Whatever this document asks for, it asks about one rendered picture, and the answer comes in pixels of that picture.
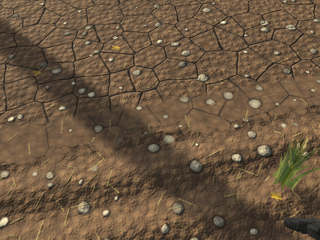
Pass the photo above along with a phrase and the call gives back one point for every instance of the robot right hand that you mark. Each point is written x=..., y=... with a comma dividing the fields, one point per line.
x=304, y=226

